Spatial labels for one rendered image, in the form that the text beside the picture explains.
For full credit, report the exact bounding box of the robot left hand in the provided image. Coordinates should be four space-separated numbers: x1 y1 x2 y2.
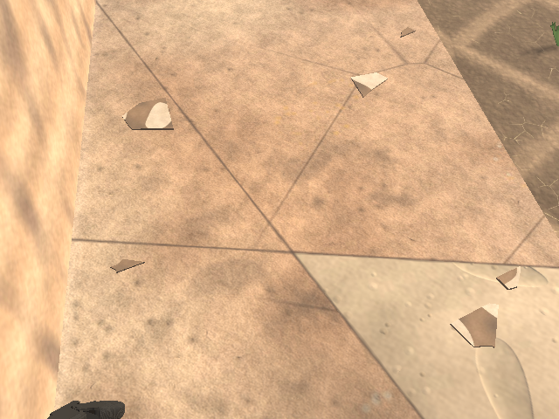
47 401 125 419

